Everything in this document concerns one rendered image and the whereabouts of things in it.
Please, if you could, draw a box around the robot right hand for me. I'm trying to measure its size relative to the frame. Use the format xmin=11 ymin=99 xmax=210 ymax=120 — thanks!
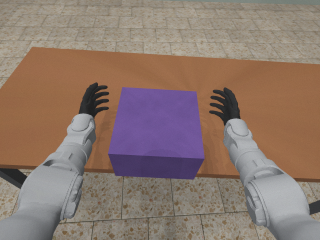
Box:
xmin=209 ymin=87 xmax=241 ymax=126

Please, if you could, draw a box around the table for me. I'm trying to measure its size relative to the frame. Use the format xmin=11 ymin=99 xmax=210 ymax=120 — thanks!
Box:
xmin=0 ymin=47 xmax=320 ymax=215

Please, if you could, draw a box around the right robot upper arm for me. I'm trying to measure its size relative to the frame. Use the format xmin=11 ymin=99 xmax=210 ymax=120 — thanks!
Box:
xmin=244 ymin=174 xmax=320 ymax=240

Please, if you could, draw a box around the robot right forearm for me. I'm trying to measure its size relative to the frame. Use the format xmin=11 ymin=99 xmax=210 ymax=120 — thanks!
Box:
xmin=223 ymin=118 xmax=310 ymax=214

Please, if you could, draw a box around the robot left forearm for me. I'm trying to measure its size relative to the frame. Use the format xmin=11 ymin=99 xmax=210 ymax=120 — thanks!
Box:
xmin=17 ymin=113 xmax=96 ymax=209

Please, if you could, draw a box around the left robot upper arm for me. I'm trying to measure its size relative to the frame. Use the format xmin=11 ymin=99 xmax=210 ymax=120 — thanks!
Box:
xmin=0 ymin=165 xmax=84 ymax=240

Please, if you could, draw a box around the carton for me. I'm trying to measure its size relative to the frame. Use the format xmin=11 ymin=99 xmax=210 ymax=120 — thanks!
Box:
xmin=108 ymin=87 xmax=205 ymax=180

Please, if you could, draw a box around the robot left hand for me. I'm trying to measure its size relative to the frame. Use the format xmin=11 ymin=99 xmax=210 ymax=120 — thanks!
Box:
xmin=78 ymin=82 xmax=109 ymax=119

